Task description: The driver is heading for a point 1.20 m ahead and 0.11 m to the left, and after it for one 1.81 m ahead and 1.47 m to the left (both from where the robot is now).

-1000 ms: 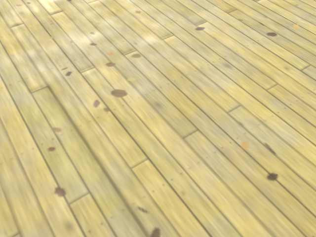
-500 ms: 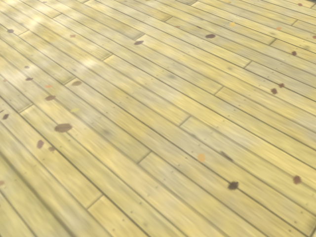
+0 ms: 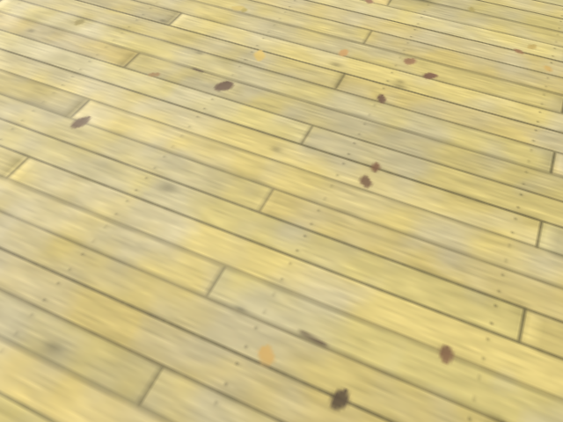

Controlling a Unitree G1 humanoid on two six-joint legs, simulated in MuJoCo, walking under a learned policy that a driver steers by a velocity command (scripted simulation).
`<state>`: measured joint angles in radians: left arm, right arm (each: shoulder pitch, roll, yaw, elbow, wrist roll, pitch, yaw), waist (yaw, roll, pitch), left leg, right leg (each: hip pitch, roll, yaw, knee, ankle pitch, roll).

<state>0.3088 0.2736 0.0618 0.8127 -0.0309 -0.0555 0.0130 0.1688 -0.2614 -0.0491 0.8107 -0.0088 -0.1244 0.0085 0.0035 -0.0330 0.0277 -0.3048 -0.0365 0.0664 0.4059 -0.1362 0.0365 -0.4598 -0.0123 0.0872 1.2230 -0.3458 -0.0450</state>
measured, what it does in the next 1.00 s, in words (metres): walks ahead: right foot, then left foot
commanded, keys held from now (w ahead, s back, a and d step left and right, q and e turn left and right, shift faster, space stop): w+e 0.06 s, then w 0.24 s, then w+q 0.70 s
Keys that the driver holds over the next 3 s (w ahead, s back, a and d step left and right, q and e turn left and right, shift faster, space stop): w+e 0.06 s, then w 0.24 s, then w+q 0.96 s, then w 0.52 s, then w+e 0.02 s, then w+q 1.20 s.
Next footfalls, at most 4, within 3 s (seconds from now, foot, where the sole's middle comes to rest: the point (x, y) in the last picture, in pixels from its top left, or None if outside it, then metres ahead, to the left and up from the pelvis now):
0.36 right None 0.34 -0.19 -0.77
0.92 left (273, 350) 0.64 0.05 -0.77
1.42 right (309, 242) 0.97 -0.05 -0.77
1.94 left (196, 204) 1.11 0.29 -0.77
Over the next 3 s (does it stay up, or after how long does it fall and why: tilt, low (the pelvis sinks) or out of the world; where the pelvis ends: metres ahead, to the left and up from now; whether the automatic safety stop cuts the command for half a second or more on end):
stays up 1.40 0.51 -0.02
